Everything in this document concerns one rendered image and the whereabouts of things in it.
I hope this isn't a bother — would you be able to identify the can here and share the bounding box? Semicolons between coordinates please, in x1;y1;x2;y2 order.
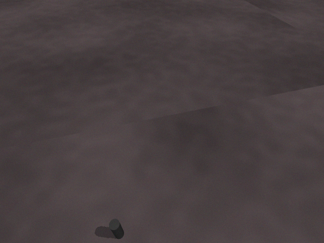
109;219;124;239

